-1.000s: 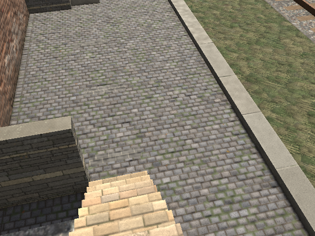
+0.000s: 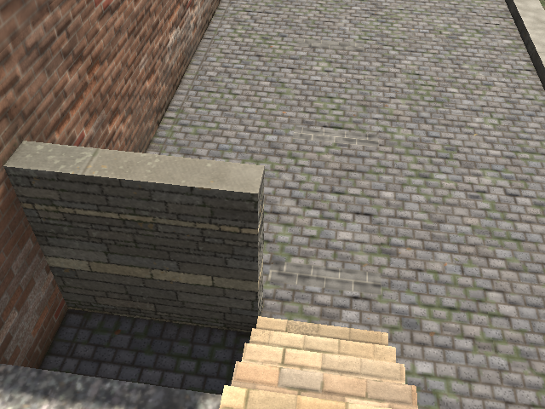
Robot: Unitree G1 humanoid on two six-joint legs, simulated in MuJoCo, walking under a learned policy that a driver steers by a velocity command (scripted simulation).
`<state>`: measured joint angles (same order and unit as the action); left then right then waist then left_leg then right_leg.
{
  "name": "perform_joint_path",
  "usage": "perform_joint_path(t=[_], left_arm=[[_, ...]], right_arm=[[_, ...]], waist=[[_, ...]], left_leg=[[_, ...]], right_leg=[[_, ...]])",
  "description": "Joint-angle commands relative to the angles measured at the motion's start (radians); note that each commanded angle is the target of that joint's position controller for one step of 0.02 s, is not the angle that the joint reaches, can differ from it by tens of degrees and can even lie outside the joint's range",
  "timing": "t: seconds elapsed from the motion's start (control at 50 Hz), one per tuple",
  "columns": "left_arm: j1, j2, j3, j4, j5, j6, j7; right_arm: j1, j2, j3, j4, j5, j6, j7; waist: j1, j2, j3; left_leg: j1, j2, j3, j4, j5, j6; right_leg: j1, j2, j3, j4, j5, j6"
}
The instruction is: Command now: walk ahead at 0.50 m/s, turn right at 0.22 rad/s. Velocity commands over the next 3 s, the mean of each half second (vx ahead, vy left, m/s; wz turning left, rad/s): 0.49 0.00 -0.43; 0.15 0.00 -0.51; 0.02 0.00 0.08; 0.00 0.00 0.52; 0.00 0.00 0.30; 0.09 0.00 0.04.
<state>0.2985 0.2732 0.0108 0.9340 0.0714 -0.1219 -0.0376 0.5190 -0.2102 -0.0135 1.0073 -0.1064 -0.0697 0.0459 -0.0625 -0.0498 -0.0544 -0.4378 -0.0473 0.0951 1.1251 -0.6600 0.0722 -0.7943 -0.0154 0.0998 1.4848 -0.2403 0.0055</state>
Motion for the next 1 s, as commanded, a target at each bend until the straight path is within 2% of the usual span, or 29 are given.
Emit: perform_joint_path(t=[0.02, 0.06, 0.08, 0.1, 0.12, 0.16, 0.18, 0.2, 0.22, 0.26, 0.28, 0.32, 0.38, 0.44, 0.48, 0.5, 0.52, 0.54, 0.56, 0.58, 0.6, 0.62, 0.66, 0.68, 0.76, 0.8, 0.86, 0.98, 1.0], left_arm=[[0.271, -0.084, -0.033, 0.080, 0.064, 0.019, -0.049], [0.173, -0.067, -0.034, 0.068, 0.054, 0.013, -0.042], [0.109, -0.023, -0.023, 0.036, 0.043, 0.025, -0.055], [0.222, -0.007, -0.013, 0.051, 0.088, 0.031, -0.066], [0.267, 0.054, 0.012, 0.059, 0.079, 0.036, -0.062], [0.497, 0.167, 0.073, 0.176, 0.059, 0.023, -0.043], [0.543, 0.189, 0.089, 0.211, 0.057, 0.005, -0.032], [0.524, 0.298, 0.095, 0.174, 0.029, -0.011, -0.033], [0.589, 0.282, 0.099, 0.189, 0.040, -0.015, -0.031], [0.377, 0.135, 0.065, 0.178, 0.034, -0.012, -0.044], [0.317, -0.085, -0.003, 0.163, 0.059, -0.009, -0.036], [0.229, -0.156, -0.041, 0.134, 0.016, -0.003, -0.033], [0.148, -0.102, -0.057, 0.065, 0.023, -0.035, 0.009], [0.156, 0.023, -0.040, -0.002, 0.019, -0.043, 0.037], [0.130, 0.063, -0.025, -0.055, 0.028, -0.041, 0.018], [0.102, 0.086, -0.008, -0.079, 0.014, -0.033, 0.021], [0.171, 0.061, -0.009, -0.061, -0.058, -0.009, 0.006], [0.180, 0.046, -0.021, -0.079, 0.000, 0.016, -0.055], [0.406, -0.140, -0.040, -0.058, -0.014, 0.007, -0.092], [0.498, -0.071, -0.019, -0.090, -0.083, 0.023, -0.088], [0.221, -0.011, -0.001, -0.204, -0.094, 0.065, -0.071], [0.072, -0.042, -0.018, -0.246, -0.068, 0.098, -0.047], [0.192, -0.119, -0.038, -0.179, -0.035, 0.114, -0.038], [0.244, -0.139, -0.045, -0.157, -0.035, 0.107, -0.055], [0.137, -0.098, -0.035, -0.147, -0.032, 0.110, -0.122], [0.036, -0.018, -0.011, -0.207, -0.039, 0.113, -0.092], [-0.080, -0.058, -0.031, -0.285, -0.021, 0.129, -0.038], [0.032, -0.029, -0.003, -0.151, -0.016, 0.136, -0.070], [-0.065, -0.089, 0.001, -0.116, -0.272, 0.165, 0.015]], right_arm=[[0.029, 0.067, 0.048, -0.029, -0.014, -0.032, 0.000], [-0.095, 0.010, 0.053, -0.082, -0.010, -0.068, -0.025], [-0.104, -0.096, 0.039, -0.062, -0.025, -0.075, -0.024], [-0.179, -0.145, 0.042, -0.078, -0.054, -0.071, -0.001], [-0.229, -0.161, 0.043, -0.083, -0.042, -0.075, 0.012], [-0.239, -0.241, 0.003, -0.087, 0.004, -0.047, 0.013], [-0.114, -0.220, -0.005, -0.023, -0.030, -0.016, 0.040], [0.035, -0.090, -0.006, -0.055, -0.020, -0.012, 0.048], [-0.004, -0.045, 0.025, -0.161, 0.001, -0.042, 0.046], [-0.164, -0.075, 0.023, -0.252, 0.073, -0.072, 0.020], [-0.166, -0.032, 0.049, -0.209, 0.031, -0.060, -0.006], [-0.069, -0.009, 0.057, -0.088, 0.002, -0.034, -0.015], [-0.129, -0.014, 0.069, -0.113, -0.028, -0.039, 0.035], [-0.220, -0.050, 0.064, -0.213, 0.019, -0.024, 0.006], [-0.168, -0.097, 0.039, -0.236, -0.023, -0.009, 0.009], [-0.103, -0.136, 0.020, -0.219, -0.011, -0.009, 0.009], [-0.114, -0.194, -0.013, -0.185, 0.049, -0.021, -0.010], [0.049, -0.264, -0.053, -0.127, 0.053, -0.044, 0.005], [0.179, -0.368, -0.093, -0.103, 0.054, -0.036, 0.012], [0.088, -0.328, -0.083, -0.159, -0.002, -0.028, 0.029], [0.106, -0.300, -0.094, -0.158, -0.049, -0.023, -0.003], [-0.014, -0.236, -0.077, -0.176, -0.042, -0.016, -0.022], [0.004, 0.006, 0.012, -0.133, 0.003, -0.025, -0.078], [0.074, 0.020, 0.017, -0.070, 0.005, -0.045, -0.092], [0.024, -0.091, 0.034, -0.037, -0.062, -0.073, -0.084], [-0.022, -0.155, 0.038, -0.044, -0.055, -0.084, -0.082], [0.139, -0.118, 0.041, 0.015, -0.059, -0.086, -0.123], [-0.025, -0.140, 0.036, 0.007, -0.037, -0.077, -0.016], [-0.053, -0.103, -0.010, 0.031, 0.299, -0.013, 0.011]], waist=[[0.152, 0.140, 0.154], [0.129, 0.009, 0.127], [0.135, 0.047, 0.136], [0.222, 0.139, 0.130], [0.262, 0.127, 0.148], [0.335, -0.140, 0.119], [0.290, -0.134, 0.094], [0.145, -0.111, -0.056], [0.176, -0.037, -0.159], [0.139, 0.045, 0.030], [0.115, 0.183, 0.115], [0.043, 0.118, 0.231], [0.032, 0.073, 0.131], [0.069, 0.076, 0.139], [0.029, -0.015, 0.173], [0.002, 0.031, 0.183], [0.038, 0.109, 0.221], [0.025, -0.004, 0.056], [0.114, 0.321, -0.364], [0.071, 0.192, -0.333], [-0.044, 0.053, -0.161], [-0.019, 0.013, -0.056], [0.087, 0.038, 0.106], [0.118, 0.111, 0.190], [0.099, 0.127, 0.163], [0.100, 0.138, 0.087], [-0.013, 0.149, 0.093], [0.094, 0.165, 0.101], [-0.004, 0.101, 0.030]], left_leg=[[-0.385, 0.233, -0.331, -0.248, 0.619, 0.201], [-0.728, 0.078, -0.050, -0.183, 0.047, 0.071], [-0.685, 0.143, -0.123, -0.154, 0.078, 0.088], [-0.630, 0.238, -0.213, -0.058, 0.224, 0.085], [-0.486, 0.308, -0.268, 0.010, 0.345, 0.061], [-0.152, 0.161, -0.108, 0.572, 0.286, -0.034], [-0.187, 0.071, -0.108, 0.887, -0.004, -0.011], [-0.548, -0.064, -0.144, 1.116, -0.126, -0.047], [-0.814, -0.075, -0.182, 1.094, -0.144, -0.094], [-1.070, 0.078, -0.280, 0.830, -0.040, -0.085], [-1.052, 0.167, -0.337, 0.439, 0.224, -0.075], [-0.540, 0.201, -0.244, 0.128, 0.625, -0.083], [-0.070, 0.170, -0.143, 0.110, 1.064, -0.106], [0.419, 0.091, -0.053, -0.339, 1.024, -0.129], [0.391, 0.056, -0.080, -0.430, 0.936, -0.070], [0.367, 0.031, -0.059, -0.623, 0.944, -0.046], [0.244, 0.090, -0.121, -1.270, 0.978, -0.010], [0.621, 0.206, -0.106, -0.967, 1.234, 0.093], [1.203, 0.449, -0.202, -0.434, 2.203, 0.378], [1.144, 0.622, -0.293, -0.318, 2.478, 0.511], [0.969, 0.624, -0.407, -0.416, 2.105, 0.451], [0.739, 0.618, -0.441, -0.533, 1.590, 0.381], [0.296, 0.451, -0.201, -0.623, 1.300, 0.238], [0.128, 0.371, -0.143, -0.647, 1.142, 0.177], [-0.211, 0.355, -0.085, -0.706, 0.709, 0.111], [-0.017, 0.418, -0.116, -0.642, 0.958, 0.086], [0.389, 0.518, -0.222, -0.587, 1.122, 0.154], [-0.105, 0.387, 0.018, -0.604, 0.712, 0.030], [0.178, 0.256, 0.004, -0.583, 0.854, 0.016]], right_leg=[[0.109, -0.079, -0.046, -0.227, 0.465, -0.024], [0.675, 0.006, -0.197, -0.571, 0.858, -0.009], [0.706, 0.030, -0.222, -0.547, 0.678, 0.017], [0.765, 0.024, -0.172, -0.394, 0.559, -0.004], [0.688, -0.019, -0.099, -0.462, 0.462, -0.030], [0.812, 0.006, -0.219, -1.194, 0.473, -0.128], [0.934, -0.034, -0.074, -1.308, 0.398, -0.226], [1.219, -0.106, 0.167, -0.749, 1.134, -0.404], [1.428, -0.220, 0.389, -0.742, 1.215, -0.531], [1.115, -0.330, 0.601, -0.803, 0.564, -0.489], [0.930, -0.251, 0.487, -0.804, 0.451, -0.365], [0.225, -0.131, 0.354, -0.857, 0.275, -0.378], [-0.174, 0.081, 0.170, -0.665, -0.139, -0.273], [-0.357, 0.134, 0.129, -0.523, -0.438, -0.204], [-0.144, 0.091, 0.312, -0.371, -0.127, -0.209], [0.010, 0.088, 0.340, -0.285, 0.064, -0.189], [0.291, 0.143, 0.328, -0.174, 0.123, -0.144], [0.153, 0.094, 0.346, 0.027, 0.442, -0.132], [-0.213, 0.176, 0.153, 0.551, -0.231, -0.015], [-0.457, 0.207, 0.042, 0.795, -0.616, 0.018], [-0.623, 0.152, 0.023, 0.789, -0.581, 0.070], [-0.675, 0.054, 0.068, 0.720, -0.393, 0.065], [-0.475, -0.034, 0.072, 0.343, 0.033, 0.034], [-0.413, -0.049, 0.007, 0.319, 0.117, 0.004], [-0.133, -0.062, -0.100, 0.128, 0.558, -0.019], [-0.238, -0.070, -0.040, 0.112, 0.458, 0.009], [-0.582, -0.080, 0.063, -0.018, 0.328, 0.037], [0.086, -0.076, -0.163, -0.081, 0.305, 0.019], [0.209, -0.037, -0.115, -0.727, 0.117, 0.037]])
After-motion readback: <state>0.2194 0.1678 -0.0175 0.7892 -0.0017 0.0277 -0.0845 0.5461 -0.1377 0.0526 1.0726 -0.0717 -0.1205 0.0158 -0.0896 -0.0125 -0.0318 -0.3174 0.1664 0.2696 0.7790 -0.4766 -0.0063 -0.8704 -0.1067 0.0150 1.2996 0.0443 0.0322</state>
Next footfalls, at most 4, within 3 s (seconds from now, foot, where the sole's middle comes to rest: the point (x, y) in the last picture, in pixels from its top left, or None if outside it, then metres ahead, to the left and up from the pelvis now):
0.18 right None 0.19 -0.10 -0.91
0.54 left None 0.44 0.04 -1.12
1.04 right None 0.37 -0.23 -1.12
1.76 left None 0.45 0.02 -1.12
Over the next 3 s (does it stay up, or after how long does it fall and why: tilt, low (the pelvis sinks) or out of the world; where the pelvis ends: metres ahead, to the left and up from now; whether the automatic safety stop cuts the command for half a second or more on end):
stays up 0.46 -0.18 -0.50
